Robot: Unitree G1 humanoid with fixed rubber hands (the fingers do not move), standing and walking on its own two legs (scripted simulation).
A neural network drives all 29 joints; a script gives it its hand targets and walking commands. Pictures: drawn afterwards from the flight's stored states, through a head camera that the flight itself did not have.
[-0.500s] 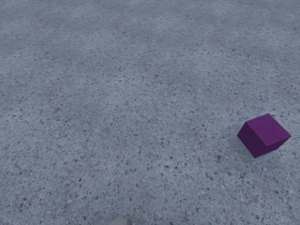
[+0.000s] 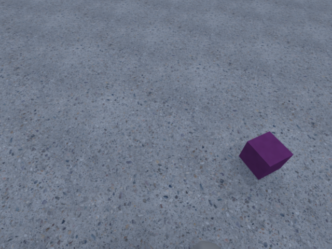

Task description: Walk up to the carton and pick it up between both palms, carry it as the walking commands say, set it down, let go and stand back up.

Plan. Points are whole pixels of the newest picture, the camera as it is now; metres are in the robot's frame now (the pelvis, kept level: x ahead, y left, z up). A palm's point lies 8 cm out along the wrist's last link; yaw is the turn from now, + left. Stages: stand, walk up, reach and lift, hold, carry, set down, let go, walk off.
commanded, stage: walk up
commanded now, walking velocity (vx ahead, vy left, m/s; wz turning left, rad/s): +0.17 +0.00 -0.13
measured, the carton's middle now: (264, 155) +0.78 -0.66 -0.68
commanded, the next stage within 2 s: none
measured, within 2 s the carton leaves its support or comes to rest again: neither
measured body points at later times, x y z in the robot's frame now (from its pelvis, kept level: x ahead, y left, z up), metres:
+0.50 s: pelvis +0.08 -0.05 -0.01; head +0.14 -0.05 +0.44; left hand +0.12 +0.18 -0.16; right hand +0.21 -0.31 -0.14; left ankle +0.12 +0.07 -0.71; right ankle +0.06 -0.13 -0.74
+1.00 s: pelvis +0.09 -0.05 -0.01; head +0.12 -0.08 +0.43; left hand +0.30 +0.14 -0.15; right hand +0.03 -0.31 -0.17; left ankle +0.13 +0.05 -0.74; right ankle +0.03 -0.15 -0.73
